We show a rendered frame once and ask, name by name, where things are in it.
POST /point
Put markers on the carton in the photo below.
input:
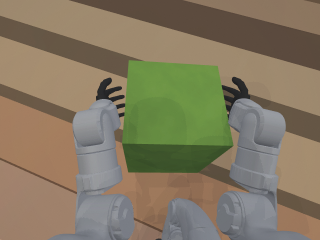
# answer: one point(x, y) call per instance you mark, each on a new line
point(175, 117)

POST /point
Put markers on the right robot thigh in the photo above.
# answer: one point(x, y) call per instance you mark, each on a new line
point(193, 221)

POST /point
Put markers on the left robot upper arm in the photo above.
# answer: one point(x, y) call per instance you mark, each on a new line
point(102, 217)

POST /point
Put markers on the right robot upper arm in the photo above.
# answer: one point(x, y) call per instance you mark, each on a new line
point(248, 216)

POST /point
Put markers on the right robot forearm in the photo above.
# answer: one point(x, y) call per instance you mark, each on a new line
point(260, 137)

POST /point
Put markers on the left robot hand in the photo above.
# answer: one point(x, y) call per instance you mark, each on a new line
point(102, 93)

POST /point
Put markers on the left robot forearm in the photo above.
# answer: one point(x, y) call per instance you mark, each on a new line
point(94, 139)

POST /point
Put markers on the right robot hand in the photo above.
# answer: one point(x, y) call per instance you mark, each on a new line
point(243, 94)

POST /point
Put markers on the right robot shin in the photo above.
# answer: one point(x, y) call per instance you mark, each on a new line
point(170, 232)

